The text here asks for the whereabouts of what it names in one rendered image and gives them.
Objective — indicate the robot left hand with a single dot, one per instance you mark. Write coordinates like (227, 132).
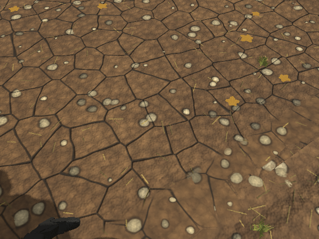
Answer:
(52, 227)

